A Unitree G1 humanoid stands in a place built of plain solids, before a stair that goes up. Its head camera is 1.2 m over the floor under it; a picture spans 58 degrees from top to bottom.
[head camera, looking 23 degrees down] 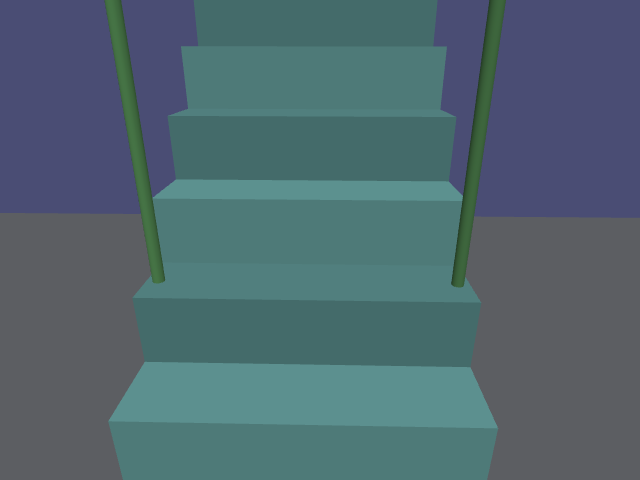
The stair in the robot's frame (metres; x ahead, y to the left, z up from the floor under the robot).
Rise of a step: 0.21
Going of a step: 0.22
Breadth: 0.91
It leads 1 degrees to the right of straight ahead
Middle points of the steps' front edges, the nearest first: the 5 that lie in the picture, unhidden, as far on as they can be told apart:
0.76 0.04 0.41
0.98 0.04 0.61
1.19 0.03 0.82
1.41 0.03 1.03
1.62 0.02 1.23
